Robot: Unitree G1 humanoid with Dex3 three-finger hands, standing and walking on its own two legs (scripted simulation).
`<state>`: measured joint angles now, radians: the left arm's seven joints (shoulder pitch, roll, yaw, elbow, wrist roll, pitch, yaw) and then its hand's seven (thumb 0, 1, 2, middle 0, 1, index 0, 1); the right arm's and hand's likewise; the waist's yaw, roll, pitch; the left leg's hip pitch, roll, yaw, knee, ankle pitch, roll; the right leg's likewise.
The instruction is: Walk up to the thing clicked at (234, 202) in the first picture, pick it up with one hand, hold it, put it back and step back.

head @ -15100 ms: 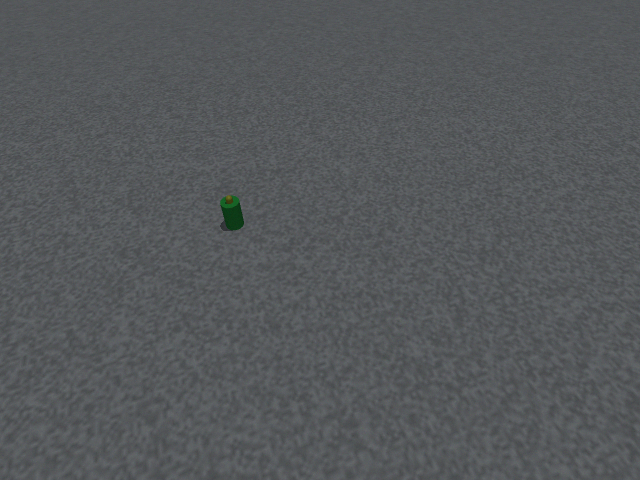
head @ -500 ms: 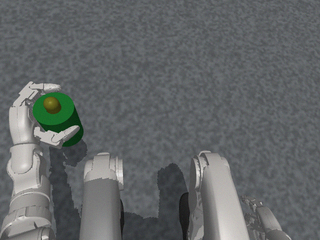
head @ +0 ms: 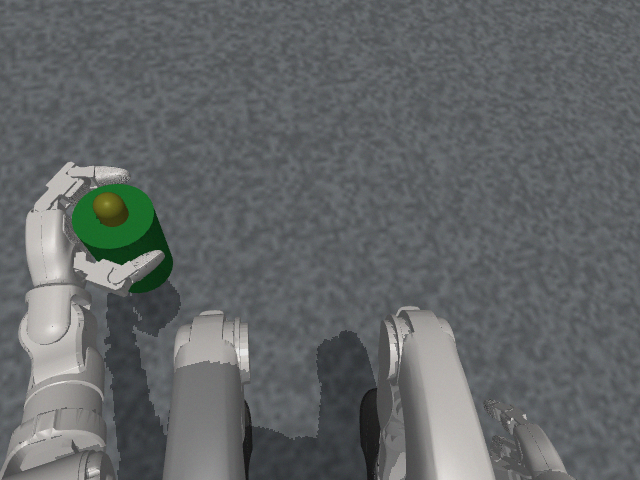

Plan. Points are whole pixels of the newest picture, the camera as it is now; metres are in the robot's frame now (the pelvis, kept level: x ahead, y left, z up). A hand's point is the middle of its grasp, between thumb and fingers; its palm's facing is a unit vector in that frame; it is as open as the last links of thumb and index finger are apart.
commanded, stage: lift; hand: left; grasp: from the side
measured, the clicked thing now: (126, 237) +0.41 +0.24 -0.05
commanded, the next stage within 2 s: none
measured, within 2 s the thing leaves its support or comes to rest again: neither
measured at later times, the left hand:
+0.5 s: hand (75, 203) +0.39 +0.23 +0.09, palm faces +0.16 -0.99 -0.06, open 11.1 cm
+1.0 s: hand out of the picture +0.39 +0.22 +0.26, palm faces +0.20 -0.98 -0.05, open 11.1 cm
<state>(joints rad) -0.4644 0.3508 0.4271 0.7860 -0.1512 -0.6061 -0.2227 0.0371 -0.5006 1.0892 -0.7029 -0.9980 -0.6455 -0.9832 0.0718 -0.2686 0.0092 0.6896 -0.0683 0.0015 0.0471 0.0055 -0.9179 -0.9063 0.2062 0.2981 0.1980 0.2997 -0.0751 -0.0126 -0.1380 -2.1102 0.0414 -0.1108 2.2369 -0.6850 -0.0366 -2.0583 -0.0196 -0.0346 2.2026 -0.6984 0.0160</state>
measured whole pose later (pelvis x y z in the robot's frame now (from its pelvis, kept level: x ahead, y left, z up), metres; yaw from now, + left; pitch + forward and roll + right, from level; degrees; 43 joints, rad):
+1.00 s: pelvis +0.05 +0.00 +0.24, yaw +3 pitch +23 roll -3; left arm -0.12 0.24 0.20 0.33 -0.17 -0.33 -0.05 0.04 -0.49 1.08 -0.70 -1.00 -0.64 -0.98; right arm 0.17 -0.22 0.00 0.63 0.02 -0.06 -0.05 0.01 -0.89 -0.90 0.21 0.30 0.20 0.30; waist -0.03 0.02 -0.17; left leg -1.25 0.05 -0.05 1.45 -0.59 -0.02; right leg -1.20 -0.03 -0.05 1.41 -0.60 0.02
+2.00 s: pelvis +0.08 +0.01 +0.34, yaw +4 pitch +10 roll -1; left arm -0.12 0.19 0.14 0.41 -0.15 -0.34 -0.03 0.03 -0.49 1.08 -0.70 -1.00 -0.64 -0.98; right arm 0.23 -0.21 0.00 0.67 0.00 -0.03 -0.05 0.01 -0.91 -0.90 0.21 0.30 0.20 0.30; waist -0.03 0.01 -0.05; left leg -0.67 0.05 -0.01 0.95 -0.45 -0.02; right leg -0.63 -0.03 -0.04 0.92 -0.45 0.02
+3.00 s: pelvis +0.08 +0.00 +0.35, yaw +4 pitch +5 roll -1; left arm -0.12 0.17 0.13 0.45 -0.15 -0.36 -0.03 0.03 -0.48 1.07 -0.70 -1.00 -0.64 -0.98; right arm 0.22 -0.21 -0.01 0.68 0.00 -0.02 -0.03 0.01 -0.92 -0.91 0.20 0.30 0.20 0.30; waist -0.02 0.01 -0.02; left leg -0.52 0.05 0.00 0.82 -0.39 -0.02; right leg -0.49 -0.03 -0.03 0.80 -0.40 0.02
